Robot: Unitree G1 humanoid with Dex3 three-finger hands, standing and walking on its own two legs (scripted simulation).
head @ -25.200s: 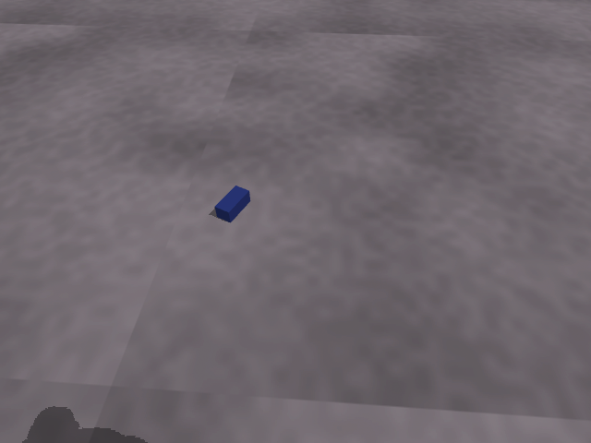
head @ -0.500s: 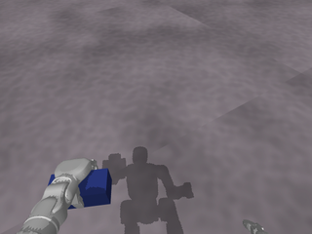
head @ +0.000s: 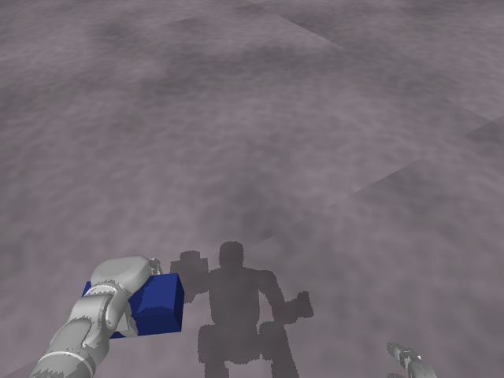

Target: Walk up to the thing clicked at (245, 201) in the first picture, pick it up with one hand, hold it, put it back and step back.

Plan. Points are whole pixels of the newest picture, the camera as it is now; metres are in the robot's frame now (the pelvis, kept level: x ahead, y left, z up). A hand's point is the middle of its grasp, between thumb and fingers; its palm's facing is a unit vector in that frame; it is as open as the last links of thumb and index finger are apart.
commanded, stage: hold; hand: left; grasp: from above
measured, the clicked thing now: (133, 306) +0.29 +0.22 -0.08
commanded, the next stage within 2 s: crouch in 0.38 s
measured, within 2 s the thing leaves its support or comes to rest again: neither
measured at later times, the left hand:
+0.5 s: hand (130, 299) +0.29 +0.22 -0.04, palm faces -0.47 -0.07 -0.88, open 10.6 cm
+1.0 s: hand (147, 317) +0.31 +0.22 -0.16, palm faces -0.48 +0.00 -0.88, open 10.5 cm
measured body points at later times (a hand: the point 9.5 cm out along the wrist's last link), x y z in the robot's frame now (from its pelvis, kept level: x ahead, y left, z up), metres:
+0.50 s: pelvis +0.00 +0.00 +0.00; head +0.01 -0.02 +0.45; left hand +0.31 +0.22 +0.01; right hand +0.15 -0.25 -0.11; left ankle +0.02 +0.13 -0.74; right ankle +0.04 -0.14 -0.74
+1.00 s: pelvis -0.01 +0.00 -0.05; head +0.07 +0.01 +0.40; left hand +0.33 +0.22 -0.11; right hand +0.09 -0.28 -0.16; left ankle +0.02 +0.13 -0.74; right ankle +0.04 -0.14 -0.74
